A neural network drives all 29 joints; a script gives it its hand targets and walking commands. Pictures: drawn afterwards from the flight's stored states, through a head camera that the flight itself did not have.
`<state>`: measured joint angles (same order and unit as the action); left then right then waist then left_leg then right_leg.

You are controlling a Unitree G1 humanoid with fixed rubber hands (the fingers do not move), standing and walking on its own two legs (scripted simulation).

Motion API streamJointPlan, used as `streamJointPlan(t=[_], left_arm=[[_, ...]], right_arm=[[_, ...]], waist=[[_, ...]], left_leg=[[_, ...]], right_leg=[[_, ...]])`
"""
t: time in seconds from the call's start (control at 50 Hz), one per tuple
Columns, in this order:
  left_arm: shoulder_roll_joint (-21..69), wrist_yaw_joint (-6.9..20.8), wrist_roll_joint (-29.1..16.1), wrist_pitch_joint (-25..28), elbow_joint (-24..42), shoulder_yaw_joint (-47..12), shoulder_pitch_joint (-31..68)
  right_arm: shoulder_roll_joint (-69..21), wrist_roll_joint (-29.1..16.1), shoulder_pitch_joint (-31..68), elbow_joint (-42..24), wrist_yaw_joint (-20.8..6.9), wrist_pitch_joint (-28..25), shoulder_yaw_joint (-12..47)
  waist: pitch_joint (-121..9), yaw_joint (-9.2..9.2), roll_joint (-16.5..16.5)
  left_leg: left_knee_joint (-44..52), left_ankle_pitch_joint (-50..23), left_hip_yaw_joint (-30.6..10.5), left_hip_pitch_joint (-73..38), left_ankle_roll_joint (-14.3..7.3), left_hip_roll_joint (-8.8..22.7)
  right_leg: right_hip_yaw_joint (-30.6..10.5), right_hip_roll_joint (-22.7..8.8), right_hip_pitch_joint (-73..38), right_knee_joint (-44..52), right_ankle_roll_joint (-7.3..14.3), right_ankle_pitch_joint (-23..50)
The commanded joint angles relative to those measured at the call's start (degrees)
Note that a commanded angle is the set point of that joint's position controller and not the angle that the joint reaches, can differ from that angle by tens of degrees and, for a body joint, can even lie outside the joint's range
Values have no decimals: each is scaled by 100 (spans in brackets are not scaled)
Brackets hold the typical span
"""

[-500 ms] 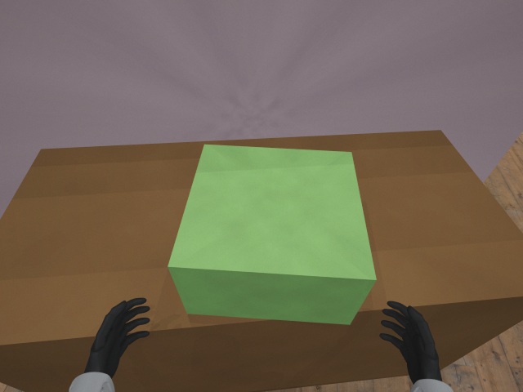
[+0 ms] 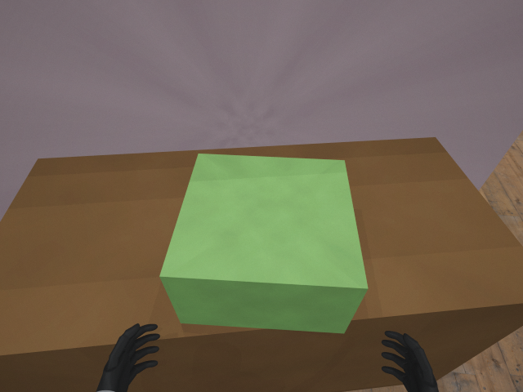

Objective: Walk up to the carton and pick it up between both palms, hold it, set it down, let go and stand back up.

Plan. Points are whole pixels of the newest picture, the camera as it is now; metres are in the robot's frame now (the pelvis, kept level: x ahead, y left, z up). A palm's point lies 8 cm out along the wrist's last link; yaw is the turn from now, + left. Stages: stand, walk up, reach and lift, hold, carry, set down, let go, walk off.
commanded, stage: let go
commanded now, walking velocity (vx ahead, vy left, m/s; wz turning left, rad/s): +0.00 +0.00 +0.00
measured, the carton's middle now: (266, 237) +0.41 +0.03 -0.05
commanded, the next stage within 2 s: stand in 0.50 s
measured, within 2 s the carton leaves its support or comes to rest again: neither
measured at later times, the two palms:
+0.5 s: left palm (135, 376) +0.16 +0.23 -0.06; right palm out of the picture +0.15 -0.22 -0.06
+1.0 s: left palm out of the picture +0.00 +0.29 -0.11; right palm out of the picture +0.03 -0.30 -0.11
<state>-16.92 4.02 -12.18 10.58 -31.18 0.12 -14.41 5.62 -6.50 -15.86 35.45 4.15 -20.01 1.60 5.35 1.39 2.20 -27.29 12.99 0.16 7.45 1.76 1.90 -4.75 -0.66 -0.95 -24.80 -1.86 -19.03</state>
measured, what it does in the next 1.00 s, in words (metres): stands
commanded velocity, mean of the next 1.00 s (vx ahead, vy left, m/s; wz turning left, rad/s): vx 0.00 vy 0.00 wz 0.00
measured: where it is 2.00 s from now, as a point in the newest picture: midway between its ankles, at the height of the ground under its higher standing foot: outside the picture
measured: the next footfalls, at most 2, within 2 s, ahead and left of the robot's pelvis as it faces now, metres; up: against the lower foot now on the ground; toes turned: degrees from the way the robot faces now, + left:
none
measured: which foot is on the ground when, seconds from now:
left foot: down 0.00-1.00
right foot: down 0.00-1.00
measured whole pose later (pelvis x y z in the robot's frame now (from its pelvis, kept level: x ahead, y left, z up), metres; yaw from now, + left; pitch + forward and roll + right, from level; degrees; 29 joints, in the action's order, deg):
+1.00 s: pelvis -0.03 -0.01 +0.00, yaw +3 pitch -7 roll -1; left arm -19.5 -0.1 0.8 0.4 -51.4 0.9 -17.8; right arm 19.2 0.9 -12.9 57.4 0.2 0.0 -2.0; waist 4.8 0.2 -0.8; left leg -24.7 8.2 -2.0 9.2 2.4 2.6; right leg -0.8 -0.2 0.3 -23.3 -1.2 -15.7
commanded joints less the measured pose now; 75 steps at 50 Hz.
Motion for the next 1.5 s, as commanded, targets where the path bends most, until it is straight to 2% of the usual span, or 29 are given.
streamJointPlan(t=[0.0,0.04,0.1,0.18,0.32,0.34,0.38,0.46,0.48,0.5,0.52,0.56,0.62,0.66,0.7,0.72,0.76,1.02,1.06,1.08,1.1,1.12,1.16,1.22,1.26,1.28,1.38,1.44,1.48], left_arm=[[-812,-17,174,-1,811,360,630],[-945,-14,135,47,1103,475,646],[-837,13,210,-125,975,456,661],[-730,6,370,-424,919,443,666],[-681,29,461,-484,1191,589,551],[-583,-5,624,-647,924,525,527],[-559,-3,666,-738,958,558,596],[-714,-7,677,-707,1258,648,505],[-573,-36,742,-771,1178,618,521],[-1131,-373,1556,-834,192,843,97],[-1063,-488,1493,-867,141,757,-186],[-1138,-517,1357,-816,27,719,-341],[-1150,-522,1348,-831,-79,597,-130],[-1087,-495,1333,-817,-252,507,-59],[-1275,-511,1335,-808,-395,532,20],[-1241,-508,1333,-807,-534,513,84],[-1218,-466,1304,-787,-665,458,142],[-1369,-471,1277,-781,-1574,328,57],[-1412,-472,1277,-799,-1664,340,-86],[-1482,-482,1284,-811,-1712,336,11],[-1326,-474,1270,-797,-1701,308,-123],[-1507,-478,1280,-800,-1758,364,-163],[-1380,-468,1286,-795,-1767,330,-159],[-1425,-476,1289,-819,-1770,371,-199],[-1362,-469,1308,-829,-1758,381,-139],[-1346,-475,1266,-832,-1754,362,-294],[-1449,-466,1309,-843,-1754,409,-339],[-1357,-475,1283,-838,-1855,382,-632],[-1534,-485,1299,-840,-1790,415,-434]], right_arm=[[653,181,538,-710,17,-106,-256],[506,162,375,-1090,79,-122,-180],[520,242,431,-1105,90,8,-211],[508,374,417,-1052,81,213,-219],[385,452,228,-1520,140,284,-145],[555,551,369,-1091,79,391,-172],[541,594,451,-1126,67,424,-169],[444,606,368,-1382,102,331,-108],[551,637,501,-1184,56,375,-106],[2351,944,81,64,-102,1106,-721],[2593,916,24,91,-101,1279,-855],[2161,852,105,180,-197,1497,-745],[2030,793,450,452,-247,1635,-644],[2122,811,468,652,-254,1695,-658],[2170,809,579,854,-291,1757,-678],[2174,807,636,981,-302,1767,-655],[2230,760,694,1109,-321,1790,-649],[2554,721,536,1901,-327,1821,-588],[2565,747,549,1968,-322,1822,-597],[2543,717,459,1999,-351,1826,-576],[2581,741,548,1998,-356,1813,-607],[2475,714,434,2036,-353,1831,-593],[2544,742,473,2059,-344,1827,-616],[2521,737,542,2033,-365,1825,-637],[2595,746,546,2008,-361,1832,-698],[2572,782,621,2016,-377,1844,-704],[2498,720,329,1975,-395,1888,-738],[2557,767,494,1879,-409,1893,-798],[2509,760,454,1840,-415,1899,-791]], waist=[[-335,-164,-577],[-429,4,-505],[-254,-120,-457],[-70,-52,-497],[-235,-10,-224],[-4,-124,-395],[-43,-66,-339],[-280,-107,-91],[-143,-90,-289],[-307,33,-289],[-829,37,-310],[-1033,-19,-433],[-883,48,76],[-644,-12,89],[-593,-65,46],[-438,-73,-228],[-306,-98,-144],[213,-206,-264],[286,-112,-219],[223,-250,-96],[94,-88,-166],[179,-188,-116],[270,-139,-393],[185,-123,-231],[280,-144,-424],[222,-48,-467],[235,-168,-450],[-19,-43,-737],[106,-151,-461]], left_leg=[[445,-1196,294,-1321,282,-257],[398,-1430,306,-1282,250,-279],[461,-1348,341,-1386,214,-277],[566,-1287,384,-1484,217,-244],[597,-1446,487,-1502,74,-324],[673,-1478,467,-1669,160,-286],[677,-1475,515,-1664,144,-309],[619,-1769,569,-1803,106,-393],[668,-1761,563,-1825,132,-362],[24,-3779,19,-430,-120,225],[-93,-4098,103,-613,-248,346],[-237,-3727,98,-488,-287,328],[-159,-2751,49,-217,-245,246],[9,-2246,48,-92,-234,258],[109,-1926,-19,-148,-263,297],[145,-1769,-71,-97,-290,275],[305,-1261,-161,-120,-298,292],[892,-209,-436,11,-161,333],[968,122,-485,185,-178,330],[968,19,-496,47,-180,297],[925,93,-533,77,-207,338],[960,125,-481,74,-161,276],[1011,404,-542,282,-191,313],[1093,742,-597,322,-201,305],[1300,1325,-788,630,-228,371],[1284,1379,-744,671,-236,368],[1283,1533,-778,633,-220,389],[1343,1505,-807,618,-240,406],[1331,1546,-791,708,-261,390]], right_leg=[[311,216,1539,808,141,700],[240,196,1390,755,106,1051],[255,208,1467,804,102,987],[292,203,1527,928,106,886],[272,144,1353,902,-27,1505],[359,188,1512,923,-3,1390],[319,186,1505,956,-20,1394],[305,130,1370,896,-138,2154],[342,157,1502,885,-108,2034],[381,-262,976,114,23,3400],[327,-306,740,-23,-1,3706],[307,-330,726,-103,-30,3600],[304,-408,736,-11,63,3598],[186,-481,761,134,116,3431],[210,-445,842,236,127,2755],[131,-478,892,355,162,2551],[117,-446,1025,556,216,1756],[51,-442,1315,1133,287,84],[103,-433,1303,1086,274,-67],[85,-441,1384,1101,272,-187],[76,-438,1290,1078,291,-103],[103,-432,1410,1112,266,-320],[44,-421,1398,1056,272,-302],[91,-366,1423,1038,274,-499],[175,-326,1421,920,259,-616],[160,-314,1388,890,264,-607],[89,-326,1726,881,303,-957],[149,-260,1594,718,338,-681],[86,-298,1693,792,354,-957]])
